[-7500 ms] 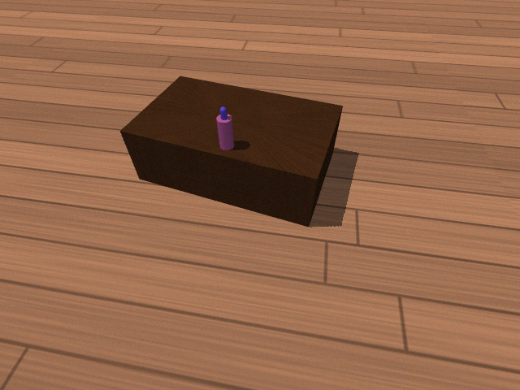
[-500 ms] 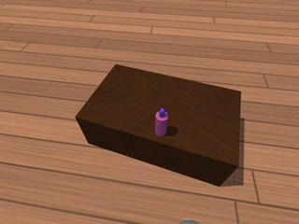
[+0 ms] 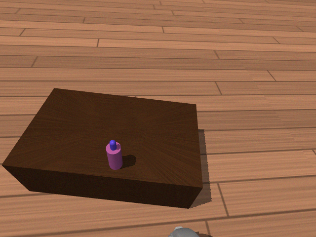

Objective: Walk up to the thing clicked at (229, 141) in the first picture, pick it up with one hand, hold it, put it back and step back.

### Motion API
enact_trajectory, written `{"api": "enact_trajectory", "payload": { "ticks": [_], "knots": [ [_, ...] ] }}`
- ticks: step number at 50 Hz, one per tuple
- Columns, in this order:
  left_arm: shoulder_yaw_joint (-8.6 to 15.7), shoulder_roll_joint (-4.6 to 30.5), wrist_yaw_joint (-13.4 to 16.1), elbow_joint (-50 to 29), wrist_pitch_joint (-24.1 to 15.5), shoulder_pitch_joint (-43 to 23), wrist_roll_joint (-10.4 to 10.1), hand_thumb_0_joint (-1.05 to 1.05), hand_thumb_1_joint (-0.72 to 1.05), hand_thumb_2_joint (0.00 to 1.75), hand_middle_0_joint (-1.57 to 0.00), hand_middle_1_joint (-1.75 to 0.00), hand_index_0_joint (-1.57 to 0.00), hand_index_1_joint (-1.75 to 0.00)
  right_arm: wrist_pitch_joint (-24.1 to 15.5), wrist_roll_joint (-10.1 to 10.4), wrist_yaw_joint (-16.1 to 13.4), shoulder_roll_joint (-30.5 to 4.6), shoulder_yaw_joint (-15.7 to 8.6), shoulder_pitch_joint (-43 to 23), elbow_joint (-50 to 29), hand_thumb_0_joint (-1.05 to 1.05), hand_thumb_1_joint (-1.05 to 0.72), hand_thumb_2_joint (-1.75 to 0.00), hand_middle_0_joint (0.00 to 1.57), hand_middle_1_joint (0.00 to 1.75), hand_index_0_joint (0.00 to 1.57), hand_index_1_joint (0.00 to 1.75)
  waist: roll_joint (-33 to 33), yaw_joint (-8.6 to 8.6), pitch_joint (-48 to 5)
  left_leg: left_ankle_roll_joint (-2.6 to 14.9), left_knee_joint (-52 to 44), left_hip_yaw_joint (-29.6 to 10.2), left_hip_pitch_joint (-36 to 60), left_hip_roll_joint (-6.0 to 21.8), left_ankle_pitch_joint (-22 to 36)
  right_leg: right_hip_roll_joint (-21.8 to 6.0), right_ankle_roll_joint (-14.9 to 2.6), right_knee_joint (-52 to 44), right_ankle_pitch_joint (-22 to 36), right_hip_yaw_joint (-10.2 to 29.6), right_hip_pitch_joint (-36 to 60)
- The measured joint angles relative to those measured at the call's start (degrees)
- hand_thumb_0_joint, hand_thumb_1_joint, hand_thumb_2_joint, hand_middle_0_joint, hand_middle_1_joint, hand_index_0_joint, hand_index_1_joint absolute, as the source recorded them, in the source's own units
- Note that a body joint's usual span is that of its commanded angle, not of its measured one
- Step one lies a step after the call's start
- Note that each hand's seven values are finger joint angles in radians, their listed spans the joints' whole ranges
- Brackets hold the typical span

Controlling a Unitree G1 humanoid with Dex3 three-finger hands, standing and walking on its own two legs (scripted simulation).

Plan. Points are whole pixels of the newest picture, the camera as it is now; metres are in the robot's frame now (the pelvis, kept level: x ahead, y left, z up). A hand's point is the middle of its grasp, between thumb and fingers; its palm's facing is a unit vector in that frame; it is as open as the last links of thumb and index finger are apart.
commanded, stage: walk up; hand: left
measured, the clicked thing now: (114, 153) +0.54 +0.17 -0.33
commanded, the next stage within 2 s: none
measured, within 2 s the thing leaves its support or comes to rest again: neither
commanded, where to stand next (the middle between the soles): +0.13 -0.05 m, yaw -6 degrees
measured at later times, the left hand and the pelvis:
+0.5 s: hand (89, 221) +0.22 +0.19 -0.16, palm faces -0.13 -0.90 -0.41, open 7.4 cm; pelvis +0.08 -0.07 -0.03, yaw -6 degrees
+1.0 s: hand (70, 236) +0.18 +0.23 -0.16, palm faces -0.11 -0.91 -0.41, open 7.4 cm; pelvis +0.06 -0.04 -0.02, yaw -7 degrees
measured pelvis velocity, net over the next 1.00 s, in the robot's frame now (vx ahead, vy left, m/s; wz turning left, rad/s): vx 0.06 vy -0.04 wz -0.13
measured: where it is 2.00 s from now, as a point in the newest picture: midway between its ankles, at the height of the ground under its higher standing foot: outside the picture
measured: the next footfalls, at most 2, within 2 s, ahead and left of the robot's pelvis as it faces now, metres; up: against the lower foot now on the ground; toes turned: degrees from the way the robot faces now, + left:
right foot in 0.14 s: +0.15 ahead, -0.19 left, +0.00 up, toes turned -4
left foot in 0.46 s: +0.14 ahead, +0.09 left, +0.00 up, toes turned -6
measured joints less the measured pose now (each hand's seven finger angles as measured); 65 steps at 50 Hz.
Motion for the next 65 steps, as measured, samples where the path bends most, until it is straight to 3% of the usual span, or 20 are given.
{"api": "enact_trajectory", "payload": {
  "ticks": [3,6,8,11,13,20,23,26,30,32,33,36,38,41,43,46,49,51,57,65],
  "knots": [
    [0.1,0.5,-0.1,-0.3,-0.5,-1.6,-0.6,0.01,0.9,0.89,-0.2,-0.3,-0.2,-0.29,0.0,-0.3,0.6,-1.3,-0.2,0.4,-1.1,0.01,-0.89,-0.9,0.21,0.3,0.21,0.31,1.0,-0.68,1.3,-1.46,-0.4,0.7,1.8,2.0,-0.9,-3.2,-0.31,-8.6,0.8,-1.7,0.8],
    [-0.1,0.6,0.5,0.1,-1.4,-3.3,-1.1,0.01,0.9,0.89,-0.2,-0.29,-0.2,-0.29,1.2,-0.4,1.3,-2.7,-0.2,0.0,-2.4,0.01,-0.89,-0.9,0.21,0.3,0.21,0.31,2.6,-1.65,1.9,-2.71,2.8,0.9,1.5,4.3,-3.8,-4.0,-0.98,-17.3,3.6,-4.3,3.7],
    [-0.1,0.5,1.3,0.2,-2.7,-4.3,-1.2,0.01,0.9,0.89,-0.2,-0.29,-0.2,-0.29,2.3,0.0,1.4,-3.4,-0.2,-0.6,-3.0,0.01,-0.89,-0.9,0.21,0.3,0.21,0.31,4.5,-1.97,2.5,-0.51,10.1,-0.9,-1.1,6.6,-6.8,-2.3,-0.03,-18.9,7.4,-5.6,5.2],
    [-0.9,-0.9,2.7,-0.3,-3.8,-5.2,-1.6,0.01,0.9,0.89,-0.2,-0.29,-0.2,-0.29,4.4,0.9,1.0,-3.0,0.2,-3.8,-2.7,0.01,-0.9,-0.9,0.21,0.3,0.2,0.3,5.7,-1.24,3.6,1.5,26.6,-7.4,-8.1,3.0,-11.1,-1.1,-0.12,-15.1,4.5,-5.1,4.5],
    [-2.2,-2.3,3.4,-0.5,-4.0,-5.2,-1.9,0.01,0.9,0.89,-0.2,-0.29,-0.2,-0.29,4.7,1.3,0.8,-2.8,0.6,-5.3,-2.7,0.01,-0.9,-0.9,0.2,0.3,0.2,0.3,6.8,-0.62,3.4,1.98,31.7,-8.4,-11.8,1.2,-10.6,-0.6,-0.55,-16.1,4.3,-4.7,5.4],
    [-4.2,-3.5,5.4,0.4,-4.9,-4.4,-1.6,0.01,0.9,0.89,-0.2,-0.3,-0.2,-0.3,5.0,1.1,1.4,-0.5,1.7,-8.7,-2.6,0.01,-0.9,-0.9,0.2,0.3,0.2,0.3,8.2,1.23,1.9,2.32,19.1,-7.3,-14.9,-0.6,-8.3,1.4,-1.12,-14.6,2.3,-4.0,5.2],
    [-4.4,-3.0,6.0,1.0,-4.4,-4.9,-2.0,0.01,0.9,0.89,-0.2,-0.3,-0.21,-0.3,5.5,1.0,1.7,0.4,1.6,-9.9,-2.1,0.01,-0.9,-0.9,0.2,0.3,0.2,0.3,7.4,1.32,1.9,2.91,13.8,-7.0,-13.4,-2.4,-3.6,1.3,-0.73,-11.0,0.3,-3.7,3.6],
    [-4.1,-2.6,6.6,2.1,-3.6,-5.9,-2.5,0.01,0.9,0.89,-0.2,-0.3,-0.21,-0.3,5.8,0.7,2.1,1.2,1.3,-11.0,-1.6,0.01,-0.9,-0.9,0.21,0.3,0.2,0.3,5.3,1.21,2.4,0.98,14.0,-6.2,-13.5,-3.6,-2.0,0.2,-0.51,-8.5,-1.1,-2.6,2.4],
    [-3.6,-2.3,7.0,3.8,-3.6,-6.1,-2.4,0.01,0.9,0.89,-0.2,-0.3,-0.2,-0.3,6.4,0.7,2.7,1.3,1.2,-11.8,-1.3,0.01,-0.9,-0.9,0.21,0.3,0.21,0.3,5.7,1.45,2.5,0.91,15.9,-6.4,-13.8,-2.2,-3.4,1.7,-1.94,-7.0,-6.0,-3.5,3.3],
    [-3.2,-2.2,7.0,4.8,-4.2,-5.8,-2.2,0.01,0.9,0.89,-0.2,-0.3,-0.2,-0.3,6.8,1.0,2.6,1.2,1.2,-12.6,-0.9,0.01,-0.9,-0.9,0.21,0.3,0.21,0.3,6.3,1.48,2.5,0.34,16.8,-7.0,-14.0,-1.3,-3.9,2.2,-1.39,-8.8,-1.1,-4.5,4.2],
    [-3.2,-2.1,7.0,5.1,-4.5,-5.6,-1.9,0.01,0.9,0.89,-0.2,-0.3,-0.2,-0.3,7.1,1.2,2.5,1.1,1.2,-13.0,-0.7,0.01,-0.9,-0.9,0.21,0.3,0.21,0.3,6.4,1.37,2.4,0.69,17.2,-7.5,-14.3,-1.5,-3.9,2.2,-1.17,-8.8,-1.3,-4.7,4.2],
    [-3.5,-2.3,6.9,5.9,-5.0,-4.9,-1.2,0.01,0.9,0.89,-0.2,-0.3,-0.2,-0.3,8.0,1.3,2.1,0.4,0.7,-14.4,-0.4,0.01,-0.9,-0.9,0.21,0.3,0.21,0.3,6.0,1.71,1.9,2.18,21.7,-9.4,-15.5,-4.0,-11.6,1.2,-1.21,-8.5,-2.0,-3.9,3.5],
    [-3.8,-2.7,7.1,6.2,-5.1,-4.8,-0.8,0.01,0.9,0.89,-0.2,-0.3,-0.2,-0.3,7.8,1.5,2.1,-0.4,0.2,-15.3,-0.4,0.01,-0.9,-0.9,0.21,0.3,0.2,0.3,6.1,1.94,2.0,2.76,23.1,-9.8,-15.6,-4.7,-12.5,0.5,-0.78,-9.4,-1.3,-3.3,3.2],
    [-4.0,-2.8,7.2,6.5,-4.9,-5.0,-0.7,0.01,0.9,0.89,-0.2,-0.3,-0.21,-0.3,6.4,1.6,2.0,-1.2,-0.2,-15.8,-0.1,0.01,-0.9,-0.9,0.2,0.3,0.2,0.3,5.9,2.03,2.1,3.03,14.6,-9.2,-12.2,-4.7,-7.8,-0.6,0.42,-10.0,-0.4,-2.4,2.3],
    [-4.1,-2.5,7.2,6.9,-4.2,-5.9,-1.3,0.01,0.9,0.89,-0.2,-0.3,-0.21,-0.3,5.5,1.1,1.8,-0.8,-0.3,-15.7,0.6,0.01,-0.9,-0.9,0.2,0.3,0.2,0.3,4.7,2.24,2.7,1.17,11.6,-8.2,-10.9,-5.5,-2.6,-1.7,0.98,-9.6,-0.2,-1.3,2.2],
    [-4.2,-2.6,7.1,8.1,-3.8,-6.6,-1.8,0.01,0.9,0.89,-0.2,-0.3,-0.2,-0.3,5.5,1.0,2.2,-0.2,0.6,-15.6,2.1,0.01,-0.9,-0.9,0.2,0.3,0.2,0.3,5.9,2.3,2.7,0.82,12.0,-8.8,-10.4,-4.3,-3.0,-0.5,0.03,-11.3,-4.1,-1.9,4.1],
    [-3.9,-1.8,6.7,9.5,-4.1,-6.7,-1.9,0.01,0.9,0.89,-0.2,-0.3,-0.2,-0.3,6.0,1.5,2.4,1.4,1.8,-15.8,3.7,0.01,-0.9,-0.9,0.2,0.3,0.2,0.3,5.5,2.49,2.1,0.28,11.5,-9.1,-9.3,-3.7,-2.9,-0.4,0.86,-15.4,3.6,-2.6,6.4],
    [-4.0,-1.7,6.5,10.6,-4.0,-6.9,-1.8,0.01,0.9,0.89,-0.2,-0.3,-0.2,-0.3,6.4,1.6,2.5,2.3,2.4,-15.9,4.7,0.01,-0.9,-0.9,0.2,0.3,0.2,0.3,5.3,2.39,1.3,0.25,10.3,-9.2,-8.6,-3.7,-2.3,-0.5,1.49,-16.6,3.6,-2.8,7.3],
    [-4.7,-3.1,5.7,13.7,-3.9,-7.1,-1.9,0.01,0.9,0.89,-0.2,-0.3,-0.2,-0.29,6.5,1.5,3.1,3.3,3.2,-16.1,7.5,0.01,-0.9,-0.9,0.21,0.3,0.21,0.3,5.9,2.44,-0.7,0.54,4.5,-9.1,-6.1,-3.8,0.5,-0.5,0.73,-22.5,5.4,-2.6,9.9],
    [-5.2,-4.6,5.5,17.1,-4.2,-8.1,-2.2,0.01,0.9,0.89,-0.2,-0.3,-0.2,-0.29,5.9,1.9,3.1,3.3,3.3,-17.4,10.6,0.01,-0.9,-0.9,0.21,0.3,0.21,0.3,5.9,2.36,-1.0,0.1,-3.1,-8.8,-2.3,-4.4,4.0,-1.3,2.12,-28.7,8.7,-2.3,13.1]
  ]
}}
